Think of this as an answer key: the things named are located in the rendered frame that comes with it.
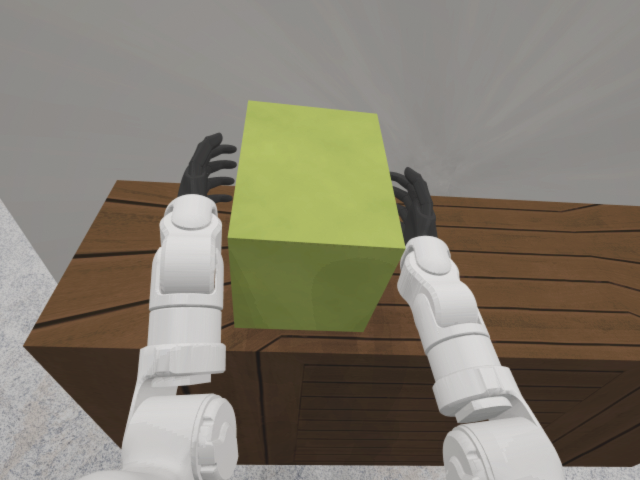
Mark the pedestal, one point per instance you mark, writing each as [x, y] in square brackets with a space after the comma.
[557, 285]

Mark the robot right upper arm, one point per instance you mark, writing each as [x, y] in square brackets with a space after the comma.
[503, 449]

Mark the robot left upper arm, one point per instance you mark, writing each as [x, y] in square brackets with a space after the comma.
[178, 437]

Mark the right robot hand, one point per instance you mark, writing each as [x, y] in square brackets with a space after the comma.
[418, 215]

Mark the carton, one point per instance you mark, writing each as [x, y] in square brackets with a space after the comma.
[314, 235]

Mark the left robot hand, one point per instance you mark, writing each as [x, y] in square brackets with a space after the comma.
[195, 178]

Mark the right robot forearm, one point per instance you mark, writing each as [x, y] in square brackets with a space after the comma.
[470, 383]

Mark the left robot forearm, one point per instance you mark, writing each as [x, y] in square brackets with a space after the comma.
[184, 335]

